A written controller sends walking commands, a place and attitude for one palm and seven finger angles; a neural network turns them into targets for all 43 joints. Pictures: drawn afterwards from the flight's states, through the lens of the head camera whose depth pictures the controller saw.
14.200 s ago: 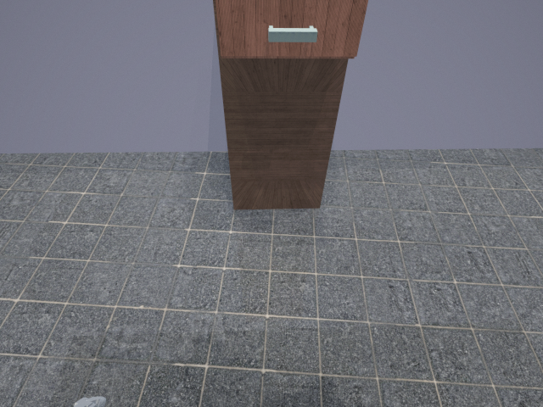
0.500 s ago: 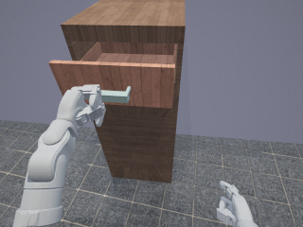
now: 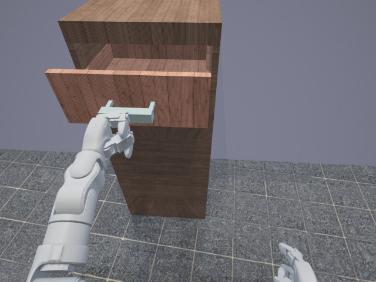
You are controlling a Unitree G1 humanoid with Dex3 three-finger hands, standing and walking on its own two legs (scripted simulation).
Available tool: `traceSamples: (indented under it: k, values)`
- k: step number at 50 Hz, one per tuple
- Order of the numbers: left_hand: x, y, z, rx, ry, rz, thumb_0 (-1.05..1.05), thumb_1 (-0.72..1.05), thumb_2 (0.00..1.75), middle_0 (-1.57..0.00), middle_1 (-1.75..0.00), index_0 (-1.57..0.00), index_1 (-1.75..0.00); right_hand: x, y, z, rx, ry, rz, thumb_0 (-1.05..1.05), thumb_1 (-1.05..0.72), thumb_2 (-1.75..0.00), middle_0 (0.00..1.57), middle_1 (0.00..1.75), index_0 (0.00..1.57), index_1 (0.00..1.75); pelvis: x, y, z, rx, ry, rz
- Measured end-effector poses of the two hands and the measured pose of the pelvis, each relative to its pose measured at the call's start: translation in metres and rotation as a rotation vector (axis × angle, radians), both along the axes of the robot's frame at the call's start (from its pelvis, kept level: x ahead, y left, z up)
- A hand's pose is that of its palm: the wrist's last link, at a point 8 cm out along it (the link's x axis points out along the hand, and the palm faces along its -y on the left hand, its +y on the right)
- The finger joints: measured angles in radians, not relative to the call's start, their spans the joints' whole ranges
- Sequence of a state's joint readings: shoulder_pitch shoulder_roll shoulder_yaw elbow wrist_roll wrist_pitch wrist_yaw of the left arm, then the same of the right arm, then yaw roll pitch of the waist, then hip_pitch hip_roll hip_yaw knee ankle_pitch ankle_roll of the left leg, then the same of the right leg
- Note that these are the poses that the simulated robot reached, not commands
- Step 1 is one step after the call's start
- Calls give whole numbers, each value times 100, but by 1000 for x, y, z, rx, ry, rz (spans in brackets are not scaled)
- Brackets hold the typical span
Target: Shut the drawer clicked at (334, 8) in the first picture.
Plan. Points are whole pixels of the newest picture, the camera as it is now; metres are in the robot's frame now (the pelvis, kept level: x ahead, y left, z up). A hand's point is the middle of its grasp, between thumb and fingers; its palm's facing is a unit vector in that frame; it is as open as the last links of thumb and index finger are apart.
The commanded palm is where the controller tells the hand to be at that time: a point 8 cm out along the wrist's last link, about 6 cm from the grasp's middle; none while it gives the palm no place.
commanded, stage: bring the fist close to the handle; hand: left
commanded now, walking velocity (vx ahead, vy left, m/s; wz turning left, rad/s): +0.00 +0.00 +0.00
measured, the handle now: (129, 109) +0.46 +0.18 +0.15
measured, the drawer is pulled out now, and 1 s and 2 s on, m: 0.17 0.15 0.02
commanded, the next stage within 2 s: push the drawer shut in 0.44 s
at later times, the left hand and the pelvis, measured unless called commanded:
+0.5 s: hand (132, 137) +0.36 +0.14 +0.16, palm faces +0.01 -1.00 -0.01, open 3.3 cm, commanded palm +0.33 +0.20 +0.15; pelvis -0.01 +0.00 +0.00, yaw -1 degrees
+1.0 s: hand (135, 123) +0.40 +0.15 +0.16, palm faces +0.00 -1.00 +0.00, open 3.1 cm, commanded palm +0.39 +0.20 +0.15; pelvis -0.01 +0.00 +0.00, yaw +0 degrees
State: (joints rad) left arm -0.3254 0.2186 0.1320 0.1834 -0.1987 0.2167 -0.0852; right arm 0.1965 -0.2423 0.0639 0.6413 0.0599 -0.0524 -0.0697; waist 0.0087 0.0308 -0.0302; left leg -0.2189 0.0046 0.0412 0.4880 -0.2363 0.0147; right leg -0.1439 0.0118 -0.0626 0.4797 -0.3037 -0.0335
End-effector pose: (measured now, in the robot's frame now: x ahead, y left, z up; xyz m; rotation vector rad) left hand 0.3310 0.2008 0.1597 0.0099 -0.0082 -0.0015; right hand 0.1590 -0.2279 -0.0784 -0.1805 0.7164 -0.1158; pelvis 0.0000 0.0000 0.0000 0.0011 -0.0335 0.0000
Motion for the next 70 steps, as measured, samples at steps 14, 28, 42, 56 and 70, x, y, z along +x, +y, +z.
traceSamples:
  k: [14,28,42,56,70]
  values:
    - [11,-13,-5,5,-38,-16,2,90,90,-140,-160,-140,-160,-36,-9,-14,11,71,-55,2,-91,-90,20,30,20,30,-4,1,0,0,16,-18]
    - [4,-1,-5,4,-32,8,2,90,90,-140,-160,-140,-160,-21,-13,-5,1,26,-38,2,-91,-90,20,30,20,30,-7,-4,0,-3,12,-10]
    - [36,0,-2,-7,-21,-7,2,88,92,-140,-160,-140,-160,-26,-12,-11,-10,71,-36,1,-91,-90,20,30,20,30,-6,-3,-2,-6,43,2]
    - [66,1,-2,-6,-11,-2,0,86,93,-140,-160,-140,-160,-69,-16,-28,-18,199,-86,1,-91,-90,20,30,20,30,-7,3,-4,-10,71,0]
    - [98,-3,0,-7,-9,-1,2,89,94,-140,-160,-140,-160,-106,-19,-36,-28,278,-123,1,-91,-90,20,30,20,30,-10,7,-7,-14,110,-3]
